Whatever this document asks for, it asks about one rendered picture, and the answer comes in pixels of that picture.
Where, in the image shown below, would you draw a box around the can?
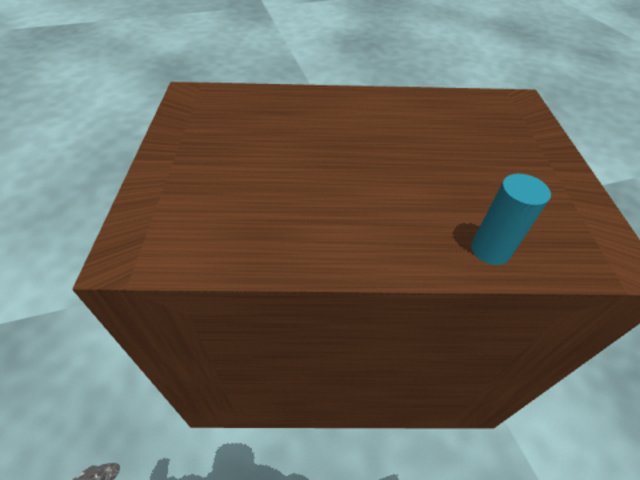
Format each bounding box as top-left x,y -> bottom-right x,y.
471,174 -> 551,265

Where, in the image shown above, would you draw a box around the left robot hand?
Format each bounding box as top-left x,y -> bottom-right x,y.
72,463 -> 120,480

